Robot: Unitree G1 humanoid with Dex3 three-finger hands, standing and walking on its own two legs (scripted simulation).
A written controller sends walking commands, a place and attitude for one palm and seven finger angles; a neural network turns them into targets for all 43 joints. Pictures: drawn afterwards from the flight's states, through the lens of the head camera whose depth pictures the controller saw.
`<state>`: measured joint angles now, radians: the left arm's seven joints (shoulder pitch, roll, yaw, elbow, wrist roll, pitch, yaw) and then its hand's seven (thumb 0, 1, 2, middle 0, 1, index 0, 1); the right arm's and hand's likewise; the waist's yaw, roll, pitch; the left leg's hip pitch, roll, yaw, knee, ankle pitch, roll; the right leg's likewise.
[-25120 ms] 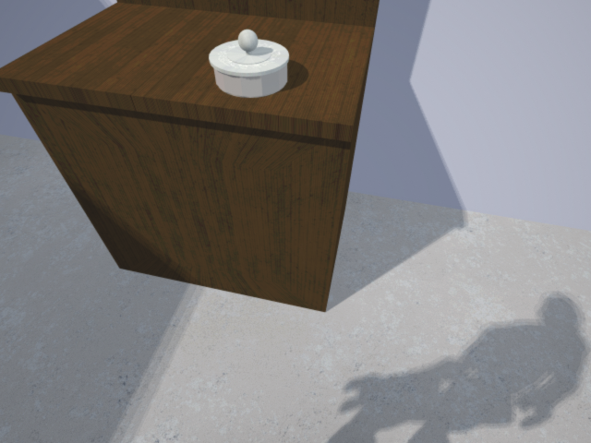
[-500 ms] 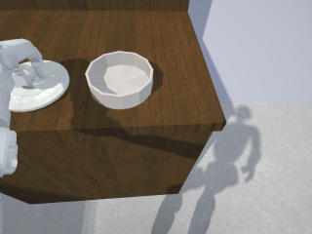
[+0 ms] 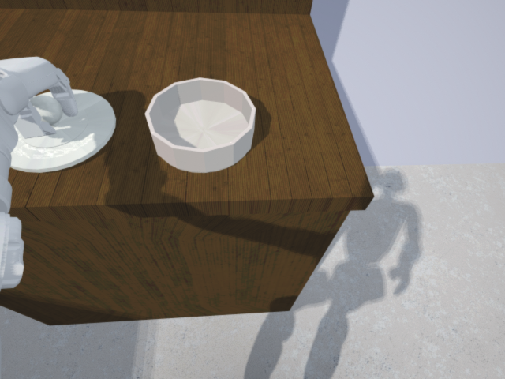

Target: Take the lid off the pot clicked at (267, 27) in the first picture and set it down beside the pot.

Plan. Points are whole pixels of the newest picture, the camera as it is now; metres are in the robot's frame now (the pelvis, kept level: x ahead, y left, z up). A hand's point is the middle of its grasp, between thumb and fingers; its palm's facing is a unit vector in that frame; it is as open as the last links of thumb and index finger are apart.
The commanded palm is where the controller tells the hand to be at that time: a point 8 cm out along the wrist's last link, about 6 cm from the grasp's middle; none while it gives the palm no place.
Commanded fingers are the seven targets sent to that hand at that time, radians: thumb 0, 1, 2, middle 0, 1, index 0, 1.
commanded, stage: open the fingers wide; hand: left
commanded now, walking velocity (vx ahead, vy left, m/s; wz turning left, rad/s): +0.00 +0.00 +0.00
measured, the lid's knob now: (45, 110) +0.50 +0.31 +0.13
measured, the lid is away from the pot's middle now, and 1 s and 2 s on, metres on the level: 0.24 0.24 0.24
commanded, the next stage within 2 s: raise the empty hand in 0.54 s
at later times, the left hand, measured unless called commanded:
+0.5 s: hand (39, 117) +0.47 +0.30 +0.14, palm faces -0.36 -0.08 -0.93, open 10.9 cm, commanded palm +0.47 +0.29 +0.21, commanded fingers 0.00 -0.17 0.98 -0.54 -0.49 -0.54 -0.49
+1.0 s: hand (29, 96) +0.48 +0.30 +0.18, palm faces -0.31 -0.08 -0.95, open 11.0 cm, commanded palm +0.47 +0.29 +0.25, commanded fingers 0.00 -0.17 0.98 -0.55 -0.47 -0.55 -0.47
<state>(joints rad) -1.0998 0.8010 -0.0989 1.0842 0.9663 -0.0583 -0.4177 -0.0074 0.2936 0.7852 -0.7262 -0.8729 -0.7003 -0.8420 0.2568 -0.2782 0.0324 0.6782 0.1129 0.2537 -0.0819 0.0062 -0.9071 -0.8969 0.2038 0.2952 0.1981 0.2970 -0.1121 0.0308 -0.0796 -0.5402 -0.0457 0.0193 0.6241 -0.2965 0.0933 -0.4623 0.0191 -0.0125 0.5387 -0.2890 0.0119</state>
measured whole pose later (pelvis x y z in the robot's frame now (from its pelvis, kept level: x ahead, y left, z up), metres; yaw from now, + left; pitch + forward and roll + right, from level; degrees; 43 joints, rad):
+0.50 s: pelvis +0.00 +0.01 +0.00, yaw +0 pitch +13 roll -3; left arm -1.10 0.78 -0.12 1.06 0.97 -0.05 -0.42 0.00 -0.14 0.96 -0.56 -0.53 -0.55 -0.52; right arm 0.28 -0.28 0.02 0.68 0.11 0.25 -0.07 0.01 -0.91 -0.90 0.20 0.30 0.20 0.30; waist -0.11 0.03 -0.09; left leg -0.55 -0.05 0.02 0.62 -0.30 0.10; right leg -0.47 0.01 -0.01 0.54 -0.29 0.01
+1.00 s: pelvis +0.00 +0.00 +0.00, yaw +1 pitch +11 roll -3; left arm -1.15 0.78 -0.12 1.04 0.97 -0.01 -0.44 0.00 -0.17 0.98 -0.56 -0.48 -0.56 -0.47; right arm 0.26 -0.28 0.03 0.68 0.11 0.24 -0.07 0.01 -0.91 -0.90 0.20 0.30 0.20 0.30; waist -0.11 0.04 -0.08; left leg -0.50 -0.06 0.01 0.58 -0.28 0.10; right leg -0.42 0.01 -0.02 0.50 -0.28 0.01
